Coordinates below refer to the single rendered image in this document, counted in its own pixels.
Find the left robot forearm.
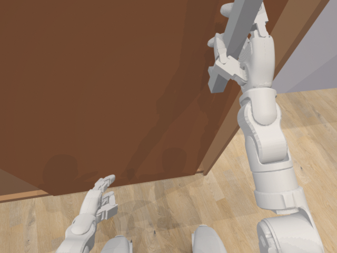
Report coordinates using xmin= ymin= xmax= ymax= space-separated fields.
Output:
xmin=55 ymin=213 xmax=97 ymax=253

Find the left robot hand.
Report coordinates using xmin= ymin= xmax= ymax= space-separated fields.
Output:
xmin=79 ymin=174 xmax=118 ymax=224

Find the robot right upper arm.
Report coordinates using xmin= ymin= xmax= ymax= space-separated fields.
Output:
xmin=256 ymin=213 xmax=323 ymax=253

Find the right robot thigh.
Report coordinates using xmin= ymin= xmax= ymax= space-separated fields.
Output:
xmin=192 ymin=227 xmax=227 ymax=253

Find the right robot forearm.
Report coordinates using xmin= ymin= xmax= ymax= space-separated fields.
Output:
xmin=237 ymin=87 xmax=324 ymax=253

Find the right robot hand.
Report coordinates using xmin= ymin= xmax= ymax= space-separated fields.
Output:
xmin=207 ymin=2 xmax=275 ymax=93

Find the wardrobe door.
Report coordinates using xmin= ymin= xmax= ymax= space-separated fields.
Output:
xmin=0 ymin=0 xmax=289 ymax=196
xmin=0 ymin=169 xmax=41 ymax=196

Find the robot thigh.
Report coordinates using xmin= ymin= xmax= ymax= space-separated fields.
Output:
xmin=100 ymin=237 xmax=133 ymax=253
xmin=192 ymin=227 xmax=227 ymax=253

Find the handle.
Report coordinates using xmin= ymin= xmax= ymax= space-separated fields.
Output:
xmin=208 ymin=0 xmax=263 ymax=93

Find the left robot thigh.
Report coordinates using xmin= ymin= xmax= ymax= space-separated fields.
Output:
xmin=100 ymin=237 xmax=133 ymax=253

